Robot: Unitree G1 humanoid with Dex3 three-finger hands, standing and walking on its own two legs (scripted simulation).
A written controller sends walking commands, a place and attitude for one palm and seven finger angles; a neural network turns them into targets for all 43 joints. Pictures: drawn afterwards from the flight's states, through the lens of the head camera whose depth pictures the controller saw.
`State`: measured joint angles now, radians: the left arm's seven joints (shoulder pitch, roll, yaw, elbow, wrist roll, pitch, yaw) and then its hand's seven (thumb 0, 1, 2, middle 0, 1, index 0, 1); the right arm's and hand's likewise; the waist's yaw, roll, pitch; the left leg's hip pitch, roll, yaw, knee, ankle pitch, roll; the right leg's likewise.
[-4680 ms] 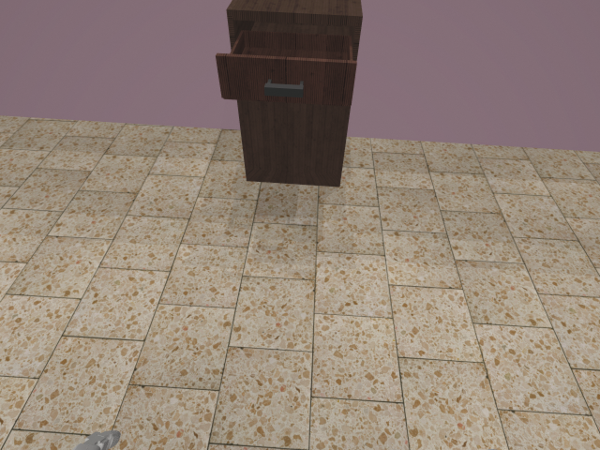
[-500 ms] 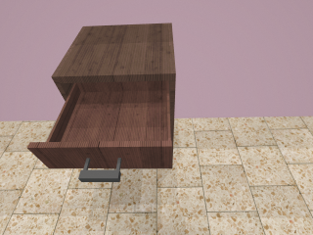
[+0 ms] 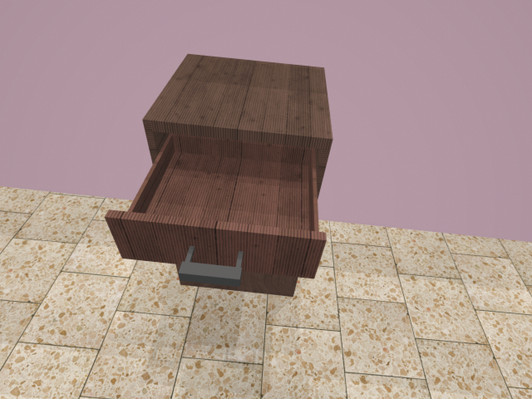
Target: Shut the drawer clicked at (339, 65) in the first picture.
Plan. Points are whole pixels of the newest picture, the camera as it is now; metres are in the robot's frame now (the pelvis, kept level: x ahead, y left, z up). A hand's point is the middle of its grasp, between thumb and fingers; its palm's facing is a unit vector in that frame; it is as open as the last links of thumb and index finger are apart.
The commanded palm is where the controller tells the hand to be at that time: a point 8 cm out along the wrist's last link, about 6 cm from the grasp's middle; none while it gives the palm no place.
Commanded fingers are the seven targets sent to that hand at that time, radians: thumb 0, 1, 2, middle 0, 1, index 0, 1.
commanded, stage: come to a stop and stand still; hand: left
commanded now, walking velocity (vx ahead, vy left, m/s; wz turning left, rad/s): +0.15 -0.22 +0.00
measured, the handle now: (213, 263) +0.39 +0.13 -0.08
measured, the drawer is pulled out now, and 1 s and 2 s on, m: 0.30 0.30 0.30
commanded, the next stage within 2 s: look again from close up in 0.72 s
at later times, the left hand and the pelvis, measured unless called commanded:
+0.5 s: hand out of the picture -0.02 +0.10 -0.17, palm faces +0.03 -0.98 -0.19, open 7.3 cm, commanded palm none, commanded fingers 0.00 0.90 0.90 -0.20 -0.30 -0.20 -0.30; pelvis -0.01 -0.05 +0.00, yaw -1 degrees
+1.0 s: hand out of the picture -0.04 +0.13 -0.18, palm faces +0.04 -0.97 -0.23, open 7.3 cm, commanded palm none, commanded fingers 0.00 0.90 0.90 -0.20 -0.30 -0.20 -0.30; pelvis -0.01 -0.04 -0.01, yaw +1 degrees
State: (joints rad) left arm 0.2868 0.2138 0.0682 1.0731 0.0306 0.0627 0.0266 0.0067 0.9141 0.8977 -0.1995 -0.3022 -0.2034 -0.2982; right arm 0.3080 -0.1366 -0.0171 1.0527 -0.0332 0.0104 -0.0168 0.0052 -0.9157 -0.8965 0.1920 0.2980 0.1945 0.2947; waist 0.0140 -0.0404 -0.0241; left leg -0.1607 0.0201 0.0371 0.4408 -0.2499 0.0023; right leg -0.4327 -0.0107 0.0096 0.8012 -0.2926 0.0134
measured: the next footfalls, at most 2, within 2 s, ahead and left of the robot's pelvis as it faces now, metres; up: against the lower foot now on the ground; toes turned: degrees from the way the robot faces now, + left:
right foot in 0.30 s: -0.01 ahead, -0.12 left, +0.00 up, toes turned -4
left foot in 0.56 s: +0.04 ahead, +0.09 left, +0.00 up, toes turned +2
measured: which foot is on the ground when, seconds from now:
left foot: down 0.00-0.32, up 0.34-0.54, down 0.56-1.00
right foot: up 0.00-0.28, down 0.30-1.00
